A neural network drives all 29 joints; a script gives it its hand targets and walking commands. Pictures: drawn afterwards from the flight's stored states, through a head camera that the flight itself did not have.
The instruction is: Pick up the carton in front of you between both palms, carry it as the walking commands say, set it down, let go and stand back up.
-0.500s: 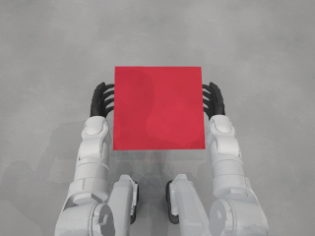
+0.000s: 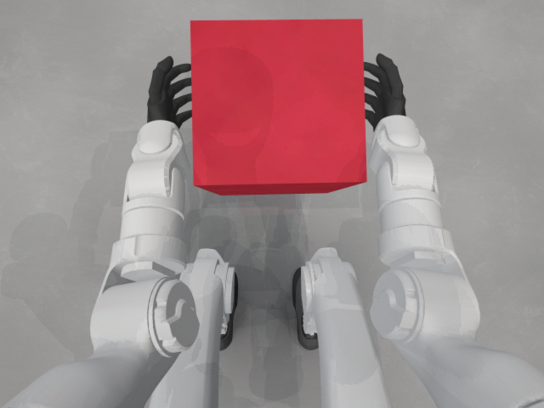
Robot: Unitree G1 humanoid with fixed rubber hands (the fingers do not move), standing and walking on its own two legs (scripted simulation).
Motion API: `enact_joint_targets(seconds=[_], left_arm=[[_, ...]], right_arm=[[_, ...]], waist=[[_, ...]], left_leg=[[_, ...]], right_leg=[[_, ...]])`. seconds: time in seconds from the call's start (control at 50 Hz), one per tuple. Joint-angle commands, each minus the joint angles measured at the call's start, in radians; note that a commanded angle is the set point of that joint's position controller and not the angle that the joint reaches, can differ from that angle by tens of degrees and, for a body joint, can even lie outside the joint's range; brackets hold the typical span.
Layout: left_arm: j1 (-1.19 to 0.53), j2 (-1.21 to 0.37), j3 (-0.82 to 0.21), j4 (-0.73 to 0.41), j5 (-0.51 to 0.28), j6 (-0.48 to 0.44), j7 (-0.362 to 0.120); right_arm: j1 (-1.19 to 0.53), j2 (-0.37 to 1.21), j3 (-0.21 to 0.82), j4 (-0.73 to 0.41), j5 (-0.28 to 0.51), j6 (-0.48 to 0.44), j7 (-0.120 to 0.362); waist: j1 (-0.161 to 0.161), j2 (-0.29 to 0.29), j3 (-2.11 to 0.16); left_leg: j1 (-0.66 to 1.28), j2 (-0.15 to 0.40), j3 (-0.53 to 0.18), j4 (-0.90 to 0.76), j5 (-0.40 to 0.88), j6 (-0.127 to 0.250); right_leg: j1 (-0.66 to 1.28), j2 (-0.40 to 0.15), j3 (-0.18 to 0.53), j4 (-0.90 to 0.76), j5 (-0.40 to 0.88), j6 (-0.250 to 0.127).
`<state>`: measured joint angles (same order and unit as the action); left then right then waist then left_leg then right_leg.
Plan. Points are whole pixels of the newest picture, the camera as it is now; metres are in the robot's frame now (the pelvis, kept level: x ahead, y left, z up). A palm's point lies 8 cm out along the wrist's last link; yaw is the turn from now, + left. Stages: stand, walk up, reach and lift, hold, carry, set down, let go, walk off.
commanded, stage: set down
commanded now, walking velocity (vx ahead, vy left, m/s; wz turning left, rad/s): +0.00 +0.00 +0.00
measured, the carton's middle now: (275, 127) +0.50 -0.02 -0.17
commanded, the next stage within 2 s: none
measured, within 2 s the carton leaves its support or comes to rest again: rests again in 0.98 s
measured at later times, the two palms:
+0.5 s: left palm (195, 129) +0.52 +0.13 -0.25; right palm (357, 122) +0.53 -0.17 -0.25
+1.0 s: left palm (198, 131) +0.53 +0.13 -0.30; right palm (347, 128) +0.53 -0.17 -0.31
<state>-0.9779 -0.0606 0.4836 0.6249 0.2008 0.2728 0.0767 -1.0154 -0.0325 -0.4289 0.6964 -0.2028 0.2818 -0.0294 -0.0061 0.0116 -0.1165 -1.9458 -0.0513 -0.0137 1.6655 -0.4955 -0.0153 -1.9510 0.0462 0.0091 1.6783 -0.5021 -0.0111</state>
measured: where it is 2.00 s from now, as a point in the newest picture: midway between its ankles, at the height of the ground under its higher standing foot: (265, 322)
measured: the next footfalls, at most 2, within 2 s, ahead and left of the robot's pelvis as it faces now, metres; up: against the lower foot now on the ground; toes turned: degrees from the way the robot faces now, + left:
none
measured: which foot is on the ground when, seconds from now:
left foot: down 0.00-1.00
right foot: down 0.00-1.00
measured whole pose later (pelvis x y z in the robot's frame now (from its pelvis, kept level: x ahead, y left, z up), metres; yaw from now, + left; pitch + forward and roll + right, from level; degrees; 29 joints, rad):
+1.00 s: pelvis -0.01 +0.00 -0.15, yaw +1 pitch +39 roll +2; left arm -1.39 0.15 0.36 0.93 0.01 0.22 0.15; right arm -1.42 -0.28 -0.22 0.99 -0.01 0.23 -0.07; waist 0.00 0.03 0.28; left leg -2.28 -0.08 0.00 2.18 -0.59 -0.04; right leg -2.29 0.04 0.00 2.21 -0.60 -0.02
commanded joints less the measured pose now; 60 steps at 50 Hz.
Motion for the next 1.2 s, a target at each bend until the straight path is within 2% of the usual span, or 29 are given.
enact_joint_targets(seconds=[0.0,0.18,0.32,0.56,0.62,0.68,0.8,1.02,1.18], left_arm=[[-0.663,-0.883,-0.524,0.037,-0.106,-0.001,-0.187],[-0.782,-0.833,-0.495,0.059,-0.119,0.001,-0.184],[-0.868,-0.773,-0.510,0.056,-0.157,-0.017,-0.181],[-1.018,-0.679,-0.573,0.039,-0.267,-0.054,-0.184],[-0.995,-0.727,-0.592,0.062,-0.316,-0.060,-0.183],[-0.962,-0.741,-0.578,0.103,-0.315,-0.054,-0.194],[-0.955,-0.734,-0.548,0.134,-0.298,-0.066,-0.213],[-1.002,-0.690,-0.483,0.223,-0.283,-0.084,-0.198],[-0.967,-0.650,-0.416,0.301,-0.248,-0.077,-0.215]], right_arm=[[-0.623,0.894,0.481,0.016,0.117,-0.010,0.215],[-0.730,0.836,0.463,0.056,0.131,-0.005,0.235],[-0.806,0.786,0.490,0.068,0.169,-0.018,0.234],[-0.952,0.705,0.579,0.070,0.277,-0.054,0.220],[-1.021,0.706,0.629,0.007,0.320,-0.069,0.211],[-0.987,0.728,0.632,0.021,0.322,-0.066,0.210],[-0.921,0.742,0.582,0.098,0.301,-0.072,0.225],[-1.003,0.623,0.507,0.156,0.283,-0.102,0.237],[-0.906,0.586,0.429,0.254,0.211,-0.086,0.267]], waist=[[-0.011,-0.017,-1.027],[-0.013,-0.025,-0.996],[-0.010,-0.036,-0.992],[-0.002,-0.058,-1.006],[-0.009,-0.083,-1.090],[-0.008,-0.108,-1.053],[-0.009,-0.070,-0.870],[-0.036,-0.005,-0.689],[-0.058,0.007,-0.478]], left_leg=[[0.506,-0.133,0.050,-0.079,0.231,-0.020],[0.416,-0.125,0.059,0.043,0.226,-0.016],[0.355,-0.115,0.072,0.148,0.239,-0.013],[0.303,-0.090,0.090,0.325,0.297,-0.008],[0.329,-0.094,0.090,0.359,0.370,-0.004],[0.247,-0.096,0.088,0.374,0.360,-0.004],[0.151,-0.097,0.087,0.392,0.311,-0.002],[0.180,-0.095,0.072,0.403,0.218,0.007],[0.124,-0.097,0.054,0.401,0.151,0.011]], right_leg=[[0.532,0.123,-0.026,-0.110,0.253,0.029],[0.394,0.112,-0.035,0.010,0.239,0.028],[0.370,0.098,-0.033,0.110,0.269,0.030],[0.428,0.076,-0.026,0.275,0.366,0.027],[0.497,0.074,-0.029,0.308,0.454,0.026],[0.533,0.073,-0.021,0.331,0.496,0.023],[0.405,0.073,-0.007,0.345,0.433,0.012],[0.212,0.063,-0.028,0.357,0.242,-0.001],[0.112,0.056,-0.028,0.366,0.170,-0.009]])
